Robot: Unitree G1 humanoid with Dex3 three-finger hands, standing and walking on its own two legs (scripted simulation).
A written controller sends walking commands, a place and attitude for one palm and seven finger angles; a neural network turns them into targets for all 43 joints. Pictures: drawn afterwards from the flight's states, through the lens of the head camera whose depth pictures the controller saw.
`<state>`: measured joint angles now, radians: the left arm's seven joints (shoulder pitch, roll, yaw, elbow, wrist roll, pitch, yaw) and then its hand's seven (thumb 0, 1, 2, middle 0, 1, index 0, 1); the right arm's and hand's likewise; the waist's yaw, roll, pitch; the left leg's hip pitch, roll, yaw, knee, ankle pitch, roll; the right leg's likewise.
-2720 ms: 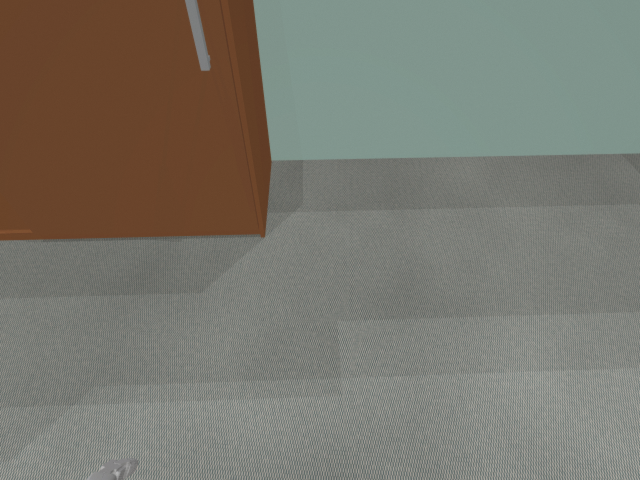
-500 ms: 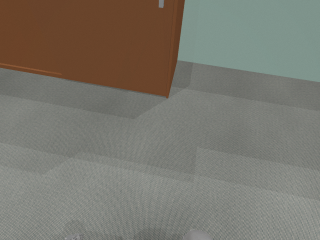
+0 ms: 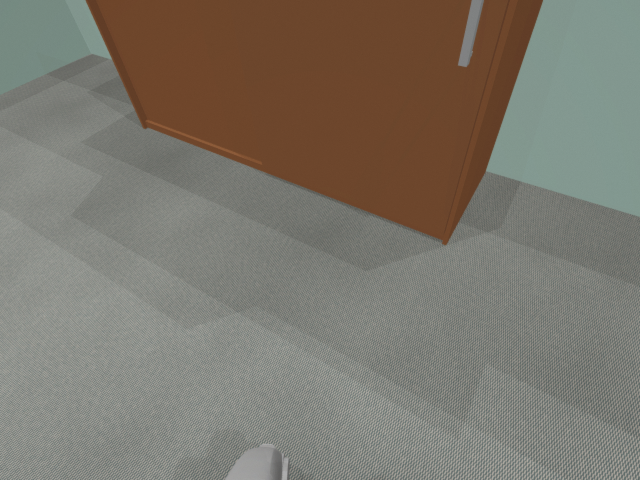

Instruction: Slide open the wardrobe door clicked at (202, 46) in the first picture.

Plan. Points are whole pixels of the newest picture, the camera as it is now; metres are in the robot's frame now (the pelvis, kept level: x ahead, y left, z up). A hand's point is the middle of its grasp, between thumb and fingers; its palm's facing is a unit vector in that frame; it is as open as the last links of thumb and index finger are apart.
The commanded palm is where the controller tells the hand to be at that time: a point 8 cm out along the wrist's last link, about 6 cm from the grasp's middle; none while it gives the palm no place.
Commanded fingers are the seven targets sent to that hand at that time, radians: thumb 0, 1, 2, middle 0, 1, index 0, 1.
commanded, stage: walk to a spot facing it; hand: right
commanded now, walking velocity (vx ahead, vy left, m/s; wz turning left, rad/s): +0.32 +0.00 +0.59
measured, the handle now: (478, 5) +1.15 -0.33 +0.13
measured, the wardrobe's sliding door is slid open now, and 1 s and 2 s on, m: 0.00 0.00 0.00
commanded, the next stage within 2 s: turn to face it in 1.04 s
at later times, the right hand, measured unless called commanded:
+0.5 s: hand (414, 393) +0.30 -0.12 -0.18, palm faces -0.21 +0.96 -0.19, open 7.2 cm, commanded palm none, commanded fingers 0.00 -0.90 -0.90 0.20 0.30 0.20 0.30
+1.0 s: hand (366, 277) +0.53 -0.05 -0.18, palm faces -0.41 +0.90 -0.13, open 7.3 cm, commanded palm none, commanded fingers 0.00 -0.90 -0.90 0.20 0.30 0.20 0.30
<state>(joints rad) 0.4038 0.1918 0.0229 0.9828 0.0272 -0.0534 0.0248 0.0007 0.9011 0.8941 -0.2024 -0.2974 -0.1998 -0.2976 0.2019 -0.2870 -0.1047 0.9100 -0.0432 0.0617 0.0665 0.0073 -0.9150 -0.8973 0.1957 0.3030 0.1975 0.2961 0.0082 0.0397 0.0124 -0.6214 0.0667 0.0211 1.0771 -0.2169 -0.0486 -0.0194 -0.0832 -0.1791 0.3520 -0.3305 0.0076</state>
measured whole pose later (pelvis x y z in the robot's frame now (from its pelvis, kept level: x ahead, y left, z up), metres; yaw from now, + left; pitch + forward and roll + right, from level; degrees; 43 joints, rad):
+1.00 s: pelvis +0.41 +0.09 -0.01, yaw +25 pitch +0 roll +1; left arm 0.46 0.11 0.04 1.11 0.03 -0.07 0.02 0.00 0.91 0.89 -0.20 -0.30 -0.20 -0.30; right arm 0.19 -0.19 -0.08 1.04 -0.04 0.03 0.04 0.01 -0.93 -0.90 0.20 0.30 0.20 0.30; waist 0.04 0.03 0.07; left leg -0.58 0.10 0.12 0.80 -0.17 0.00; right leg 0.06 -0.09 -0.35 0.34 -0.37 0.02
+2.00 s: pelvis +0.60 +0.23 -0.01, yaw +5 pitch +1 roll +1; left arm 0.20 0.22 0.08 0.93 0.03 0.04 -0.01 0.00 0.90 0.89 -0.20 -0.30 -0.20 -0.30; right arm 0.12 -0.23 -0.07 0.89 -0.01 0.04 -0.02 0.01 -0.91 -0.90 0.20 0.30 0.20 0.30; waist 0.04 -0.04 0.07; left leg -0.35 0.04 0.01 0.73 -0.41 -0.08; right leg -0.36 0.03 0.07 0.52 -0.18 -0.01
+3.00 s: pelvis +0.61 +0.27 -0.01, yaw -27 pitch -1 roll -2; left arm 0.18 0.24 0.08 0.97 0.02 0.08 -0.01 0.00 0.90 0.89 -0.20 -0.30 -0.20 -0.30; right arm 0.19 -0.17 -0.02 0.91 -0.02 0.00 -0.01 0.00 -0.91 -0.90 0.20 0.30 0.20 0.30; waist 0.02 -0.05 0.08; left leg -0.23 0.06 0.13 0.56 -0.32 0.03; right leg -0.43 0.02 0.04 1.08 -0.45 0.03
